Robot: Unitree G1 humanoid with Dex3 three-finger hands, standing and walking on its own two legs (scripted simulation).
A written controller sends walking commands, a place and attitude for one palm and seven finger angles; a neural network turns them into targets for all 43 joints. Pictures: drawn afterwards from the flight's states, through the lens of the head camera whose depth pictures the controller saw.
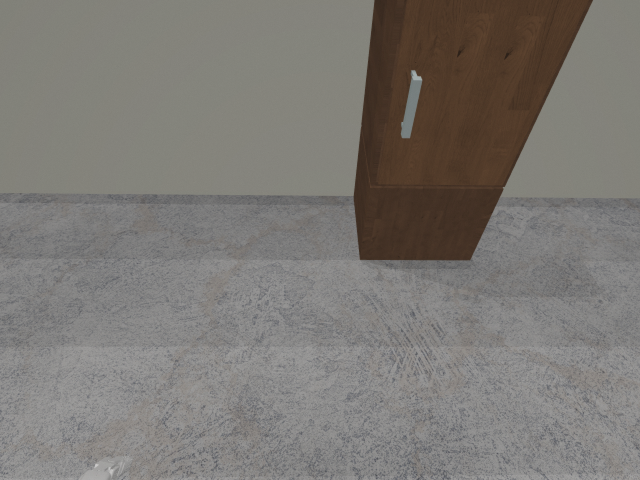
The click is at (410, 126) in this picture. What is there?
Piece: cupboard door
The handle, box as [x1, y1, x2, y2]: [401, 70, 421, 137]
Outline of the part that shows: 414,70 411,70 412,78 404,119 401,122 402,137 409,137 421,84 421,78 420,76 416,75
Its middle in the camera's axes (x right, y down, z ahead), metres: +0.24 -0.37 +1.06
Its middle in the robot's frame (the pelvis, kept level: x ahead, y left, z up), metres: +1.04 -0.19 -0.04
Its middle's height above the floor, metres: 0.73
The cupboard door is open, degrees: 0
